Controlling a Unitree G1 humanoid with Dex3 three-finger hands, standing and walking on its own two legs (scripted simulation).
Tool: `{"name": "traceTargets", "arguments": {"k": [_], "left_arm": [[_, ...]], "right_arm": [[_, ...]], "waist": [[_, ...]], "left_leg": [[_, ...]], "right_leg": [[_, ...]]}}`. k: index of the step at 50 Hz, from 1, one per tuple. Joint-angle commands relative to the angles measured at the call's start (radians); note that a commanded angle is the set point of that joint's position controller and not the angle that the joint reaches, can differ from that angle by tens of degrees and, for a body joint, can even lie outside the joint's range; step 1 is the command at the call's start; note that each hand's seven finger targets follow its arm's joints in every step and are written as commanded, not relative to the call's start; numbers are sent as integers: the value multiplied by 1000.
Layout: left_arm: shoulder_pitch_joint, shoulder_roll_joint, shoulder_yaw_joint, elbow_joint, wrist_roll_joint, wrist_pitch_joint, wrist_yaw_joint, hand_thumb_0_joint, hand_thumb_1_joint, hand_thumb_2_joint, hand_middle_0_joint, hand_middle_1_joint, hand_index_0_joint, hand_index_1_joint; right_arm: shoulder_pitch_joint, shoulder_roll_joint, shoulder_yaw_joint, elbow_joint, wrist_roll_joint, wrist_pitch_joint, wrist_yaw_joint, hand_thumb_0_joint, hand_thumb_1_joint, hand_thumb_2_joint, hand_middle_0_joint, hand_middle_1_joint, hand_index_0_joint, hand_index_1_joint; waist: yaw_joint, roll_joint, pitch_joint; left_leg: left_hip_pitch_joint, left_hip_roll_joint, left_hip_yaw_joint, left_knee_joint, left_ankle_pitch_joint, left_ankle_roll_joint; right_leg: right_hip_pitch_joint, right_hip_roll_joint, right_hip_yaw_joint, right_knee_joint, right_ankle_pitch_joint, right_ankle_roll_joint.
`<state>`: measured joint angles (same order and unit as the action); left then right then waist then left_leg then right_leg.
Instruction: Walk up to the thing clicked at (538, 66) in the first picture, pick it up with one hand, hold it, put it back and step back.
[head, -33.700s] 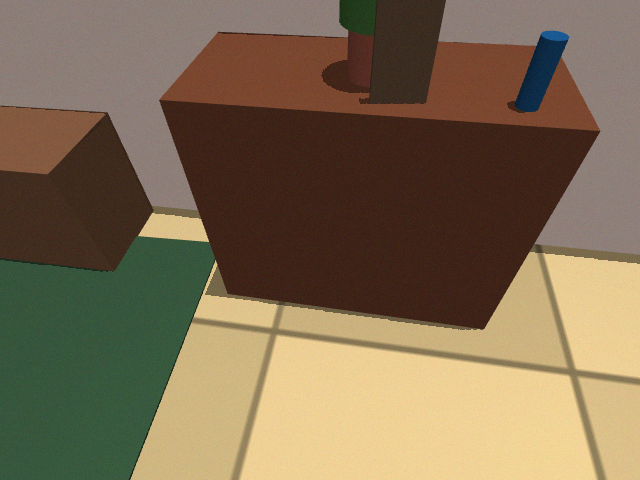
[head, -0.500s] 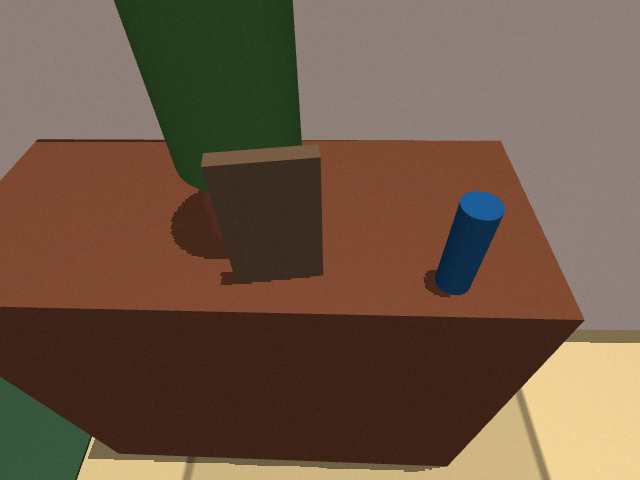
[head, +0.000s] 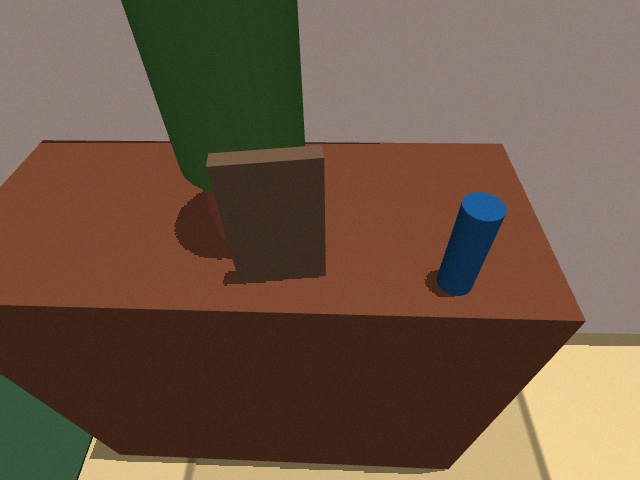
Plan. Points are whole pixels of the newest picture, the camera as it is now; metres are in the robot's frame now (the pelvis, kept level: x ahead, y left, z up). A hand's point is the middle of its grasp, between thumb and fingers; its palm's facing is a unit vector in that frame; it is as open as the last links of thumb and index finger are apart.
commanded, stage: stand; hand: right
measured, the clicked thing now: (467, 248) +0.39 -0.16 +0.09
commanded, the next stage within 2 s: step back in 0.68 s
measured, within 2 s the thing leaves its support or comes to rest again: neither
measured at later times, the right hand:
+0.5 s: hand out of the picture +0.07 -0.25 -0.16, palm faces -0.05 +0.94 -0.34, open 7.4 cm
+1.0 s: hand out of the picture +0.04 -0.25 -0.17, palm faces -0.05 +0.90 -0.44, open 7.4 cm
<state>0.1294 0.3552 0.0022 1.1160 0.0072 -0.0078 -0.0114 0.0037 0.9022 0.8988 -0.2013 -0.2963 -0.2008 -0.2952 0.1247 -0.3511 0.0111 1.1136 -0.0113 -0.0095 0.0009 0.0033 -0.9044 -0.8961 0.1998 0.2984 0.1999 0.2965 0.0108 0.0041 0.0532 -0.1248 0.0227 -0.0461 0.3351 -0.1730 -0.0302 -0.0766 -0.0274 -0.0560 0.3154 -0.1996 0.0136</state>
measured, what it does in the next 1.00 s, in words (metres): shifts its weight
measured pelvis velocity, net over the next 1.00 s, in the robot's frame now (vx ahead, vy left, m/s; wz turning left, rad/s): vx -0.05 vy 0.04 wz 0.04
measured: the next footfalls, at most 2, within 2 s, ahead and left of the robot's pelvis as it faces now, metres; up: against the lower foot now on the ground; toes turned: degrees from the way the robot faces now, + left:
right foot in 1.40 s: -0.10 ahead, -0.07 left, +0.00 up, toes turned -1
left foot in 1.76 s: -0.17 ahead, +0.18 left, +0.00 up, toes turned -2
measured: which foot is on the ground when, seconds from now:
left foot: down 0.00-1.00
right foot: down 0.00-1.00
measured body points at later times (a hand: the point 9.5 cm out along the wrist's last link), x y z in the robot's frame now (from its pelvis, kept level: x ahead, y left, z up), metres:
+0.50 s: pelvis +0.00 +0.00 +0.00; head +0.01 +0.00 +0.45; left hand +0.06 +0.31 -0.13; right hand +0.07 -0.30 -0.13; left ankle +0.01 +0.14 -0.75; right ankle -0.02 -0.13 -0.75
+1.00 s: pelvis -0.05 +0.04 -0.03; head +0.02 +0.05 +0.41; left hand +0.09 +0.36 -0.15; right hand +0.04 -0.30 -0.14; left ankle -0.06 +0.15 -0.75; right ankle -0.02 -0.12 -0.75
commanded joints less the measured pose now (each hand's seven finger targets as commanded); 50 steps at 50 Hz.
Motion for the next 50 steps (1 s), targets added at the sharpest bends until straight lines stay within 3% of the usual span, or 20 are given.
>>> {"name": "traceTargets", "arguments": {"k": [1,10,18,33,34,36,38,39,40,41,42,43,44,46,47,48,49,50], "left_arm": [[-24,213,44,-59,3,-17,17,0,899,900,-200,-300,-200,-300],[-22,213,44,-56,2,-17,16,0,900,900,-200,-300,-200,-300],[-25,218,45,-61,3,-17,17,0,900,900,-200,-300,-200,-300],[-23,211,41,-57,2,-18,17,0,900,900,-200,-300,-200,-300],[-42,278,93,-80,-17,-5,23,0,900,900,-200,-300,-200,-300],[-15,267,101,-106,-20,3,29,0,900,900,-200,-300,-200,-300],[-39,271,111,-145,-17,13,31,0,900,900,-200,-300,-200,-300],[-55,274,114,-164,-15,18,29,0,900,900,-200,-300,-200,-300],[-89,286,117,-192,-7,22,30,0,900,900,-200,-300,-200,-300],[-117,294,119,-215,7,24,32,0,900,900,-200,-300,-200,-300],[-134,301,122,-232,18,23,34,0,900,900,-200,-300,-200,-300],[-159,305,123,-250,22,21,36,0,900,900,-200,-300,-200,-300],[-181,300,118,-261,24,20,37,0,900,900,-200,-300,-200,-300],[-183,290,115,-281,27,22,40,0,900,900,-200,-300,-200,-300],[-170,280,112,-286,21,28,38,0,900,900,-200,-300,-200,-300],[-173,276,106,-294,12,39,34,0,900,900,-200,-300,-200,-300],[-123,232,102,-303,2,50,31,0,900,900,-200,-300,-200,-300],[-87,170,94,-320,-7,59,35,0,900,900,-200,-300,-200,-300]], "right_arm": [[-36,-216,-39,-58,1,-17,-14,0,-900,-900,200,300,200,300],[-27,-213,-39,-55,1,-17,-13,0,-900,-900,200,300,200,300],[-32,-217,-41,-57,0,-18,-14,0,-900,-900,200,300,200,300],[-27,-218,-40,-50,1,-16,-13,0,-900,-900,200,300,200,300],[-59,-270,-69,-79,8,1,-6,0,-900,-900,200,300,200,300],[-35,-253,-77,-108,21,10,-6,0,-900,-900,200,300,200,300],[-8,-246,-88,-137,23,22,-8,0,-900,-900,200,300,200,300],[-9,-236,-91,-147,23,29,-6,0,-900,-900,200,300,200,300],[1,-234,-97,-158,21,41,-4,0,-900,-900,200,300,200,300],[18,-229,-104,-171,14,53,-2,0,-900,-900,200,300,200,300],[44,-229,-108,-178,11,63,1,0,-900,-900,200,300,200,300],[64,-235,-112,-194,15,67,5,0,-900,-900,200,300,200,300],[82,-233,-115,-197,16,66,8,0,-900,-900,200,300,200,300],[118,-234,-120,-203,13,56,6,0,-900,-900,200,300,200,300],[131,-232,-120,-195,5,47,5,0,-900,-900,200,300,200,300],[154,-222,-124,-186,-5,37,3,0,-900,-900,200,300,200,300],[125,-255,-134,-203,-22,29,-1,0,-900,-900,200,300,200,300],[108,-341,-152,-232,-42,18,-4,0,-900,-900,200,300,200,300]], "waist": [[-4,1,-62],[-5,-4,-56],[-4,1,-77],[-5,8,-70],[-2,10,38],[-6,1,-61],[-18,-45,-122],[-14,-71,-130],[-21,-134,-118],[-23,-187,-91],[-29,-192,-69],[-47,-194,-54],[-56,-195,-45],[-59,-200,-68],[-51,-157,-85],[-67,-113,-89],[-39,22,-79],[-18,226,-89]], "left_leg": [[2,99,-67,-43,171,43],[-3,99,-70,-47,143,44],[1,102,-68,-39,174,44],[-6,101,-69,-39,164,45],[-89,79,-74,67,351,76],[-53,68,-45,169,445,93],[-62,33,-18,267,372,95],[-64,2,6,334,264,84],[-83,-40,28,448,39,79],[-126,-60,6,569,-265,84],[-149,-40,-40,658,-376,86],[-166,-24,-74,685,-392,95],[-178,-22,-66,676,-376,94],[-204,-4,-35,497,-298,86],[-186,-14,2,354,-212,78],[-142,-31,50,187,-29,67],[-108,40,-59,84,262,79],[-5,230,-366,60,545,150]], "right_leg": [[7,-111,87,-50,121,-30],[-2,-112,89,-53,72,-32],[12,-115,92,-44,115,-34],[9,-116,90,-45,105,-30],[-52,-103,89,51,270,-42],[-15,-116,75,101,385,-77],[-21,-157,108,112,384,-128],[-54,-199,136,101,382,-161],[-109,-266,191,79,374,-206],[-169,-344,253,59,370,-264],[-222,-380,264,65,375,-294],[-239,-374,244,88,391,-293],[-244,-350,218,115,396,-277],[-166,-304,189,197,396,-220],[-131,-261,149,269,367,-185],[-133,-215,113,355,318,-156],[-180,-109,65,482,172,-106],[-382,69,90,665,-297,-66]]}}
